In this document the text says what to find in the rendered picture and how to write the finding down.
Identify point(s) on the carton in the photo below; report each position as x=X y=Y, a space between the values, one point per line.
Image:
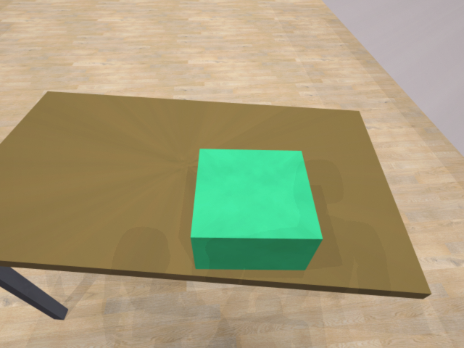
x=253 y=210

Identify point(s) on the table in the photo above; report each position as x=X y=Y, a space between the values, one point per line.
x=105 y=184

